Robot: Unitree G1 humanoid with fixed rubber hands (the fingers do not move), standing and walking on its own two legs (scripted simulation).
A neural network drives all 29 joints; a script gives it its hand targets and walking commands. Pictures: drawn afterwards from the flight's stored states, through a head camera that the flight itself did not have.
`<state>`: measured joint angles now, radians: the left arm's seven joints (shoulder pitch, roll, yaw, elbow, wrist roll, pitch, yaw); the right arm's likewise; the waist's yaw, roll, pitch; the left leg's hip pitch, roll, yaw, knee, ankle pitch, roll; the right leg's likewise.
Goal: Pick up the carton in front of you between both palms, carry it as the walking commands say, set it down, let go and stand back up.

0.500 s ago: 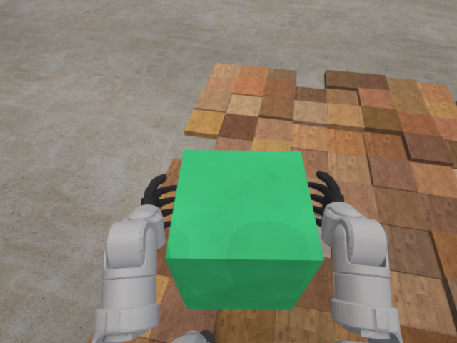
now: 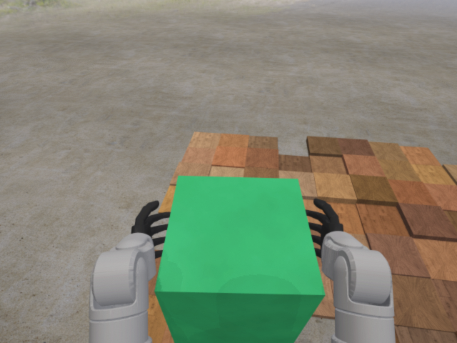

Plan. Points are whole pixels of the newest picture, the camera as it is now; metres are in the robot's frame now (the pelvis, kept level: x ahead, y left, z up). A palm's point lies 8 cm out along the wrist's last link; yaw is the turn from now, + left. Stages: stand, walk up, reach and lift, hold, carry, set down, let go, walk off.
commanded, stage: carry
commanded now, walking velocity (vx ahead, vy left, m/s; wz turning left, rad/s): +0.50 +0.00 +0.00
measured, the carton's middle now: (235, 265) +0.27 +0.00 +0.03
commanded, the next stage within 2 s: none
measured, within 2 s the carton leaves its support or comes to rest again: neither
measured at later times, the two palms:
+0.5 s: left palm (184, 118) +0.66 +0.12 +0.12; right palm (294, 114) +0.66 -0.18 +0.12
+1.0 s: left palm (197, 69) +1.04 +0.11 +0.12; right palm (277, 68) +1.03 -0.19 +0.12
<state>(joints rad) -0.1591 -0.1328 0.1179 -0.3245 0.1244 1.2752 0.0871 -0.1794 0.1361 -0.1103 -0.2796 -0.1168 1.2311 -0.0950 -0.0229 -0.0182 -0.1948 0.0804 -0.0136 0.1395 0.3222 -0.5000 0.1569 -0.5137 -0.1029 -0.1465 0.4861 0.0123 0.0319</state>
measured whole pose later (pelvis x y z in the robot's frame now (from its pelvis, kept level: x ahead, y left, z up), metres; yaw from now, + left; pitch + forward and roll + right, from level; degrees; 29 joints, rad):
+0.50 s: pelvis +0.32 -0.03 -0.02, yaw -1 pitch +4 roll +1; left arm -0.53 -0.02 0.15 -0.07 0.04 1.20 0.13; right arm -0.57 0.00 -0.16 -0.06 -0.05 1.20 -0.13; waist 0.02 0.01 -0.06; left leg -0.70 0.04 0.16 0.67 -0.07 0.06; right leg 0.04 -0.01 -0.17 0.31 -0.41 -0.03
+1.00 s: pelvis +0.67 -0.02 +0.01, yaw +0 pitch +4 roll -1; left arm -0.67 -0.05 0.27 0.06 0.10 1.24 0.12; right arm -0.69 0.03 -0.24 0.11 -0.07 1.19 -0.13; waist -0.04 0.02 0.00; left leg -0.14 0.01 0.13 0.57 -0.20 0.10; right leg -0.57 0.01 -0.10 0.55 -0.06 -0.04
